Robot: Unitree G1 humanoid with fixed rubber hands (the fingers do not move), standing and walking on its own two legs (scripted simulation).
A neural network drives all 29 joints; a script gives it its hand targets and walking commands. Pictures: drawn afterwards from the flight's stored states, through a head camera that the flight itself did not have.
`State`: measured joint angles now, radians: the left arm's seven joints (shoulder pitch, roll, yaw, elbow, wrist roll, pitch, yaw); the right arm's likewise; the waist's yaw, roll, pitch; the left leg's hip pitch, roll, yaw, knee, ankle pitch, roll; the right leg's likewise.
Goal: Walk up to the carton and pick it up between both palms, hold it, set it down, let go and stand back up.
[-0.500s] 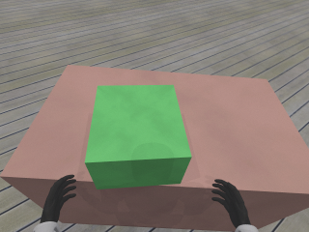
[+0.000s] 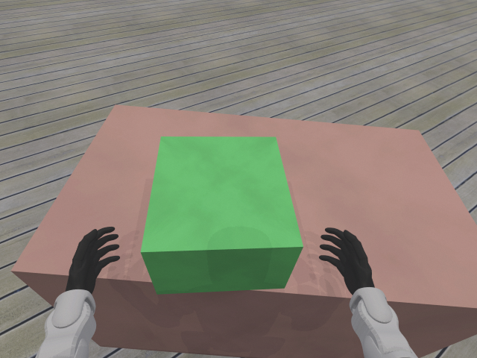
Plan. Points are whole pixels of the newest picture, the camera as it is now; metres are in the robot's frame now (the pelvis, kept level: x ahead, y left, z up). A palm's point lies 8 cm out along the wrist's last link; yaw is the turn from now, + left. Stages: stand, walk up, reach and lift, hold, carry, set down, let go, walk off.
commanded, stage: reach and lift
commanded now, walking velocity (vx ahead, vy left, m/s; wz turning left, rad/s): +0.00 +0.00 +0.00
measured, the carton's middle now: (220, 209) +0.42 +0.05 -0.04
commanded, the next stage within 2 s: none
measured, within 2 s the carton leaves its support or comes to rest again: neither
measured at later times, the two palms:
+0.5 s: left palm (86, 224) +0.31 +0.28 +0.05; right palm (349, 224) +0.34 -0.19 +0.05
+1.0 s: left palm (88, 180) +0.38 +0.28 +0.09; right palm (342, 178) +0.42 -0.18 +0.09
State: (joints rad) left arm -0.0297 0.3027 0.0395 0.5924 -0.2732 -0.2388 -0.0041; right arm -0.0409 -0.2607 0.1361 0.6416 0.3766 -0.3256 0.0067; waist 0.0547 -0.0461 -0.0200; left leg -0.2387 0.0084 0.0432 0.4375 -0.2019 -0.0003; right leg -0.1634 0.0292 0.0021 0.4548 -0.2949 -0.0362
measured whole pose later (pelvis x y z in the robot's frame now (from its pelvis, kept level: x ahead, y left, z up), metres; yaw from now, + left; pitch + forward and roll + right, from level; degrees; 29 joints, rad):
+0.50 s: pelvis +0.00 +0.00 +0.00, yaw +0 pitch +4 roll +0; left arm -0.32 0.32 0.09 0.58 -0.24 0.01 -0.02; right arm -0.33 -0.32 0.10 0.67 0.41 -0.11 -0.02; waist 0.06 -0.03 -0.05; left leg -0.31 0.02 0.03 0.40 -0.17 0.00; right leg -0.21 0.04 -0.01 0.38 -0.24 -0.03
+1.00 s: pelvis -0.01 +0.00 +0.00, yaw +1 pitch +11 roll -1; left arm -0.69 0.38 0.07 0.84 -0.27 0.06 -0.03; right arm -0.70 -0.38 0.15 0.90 0.47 -0.02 -0.05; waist 0.07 -0.02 -0.12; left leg -0.48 0.03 0.01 0.44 -0.16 0.00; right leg -0.37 0.05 -0.02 0.40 -0.23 -0.04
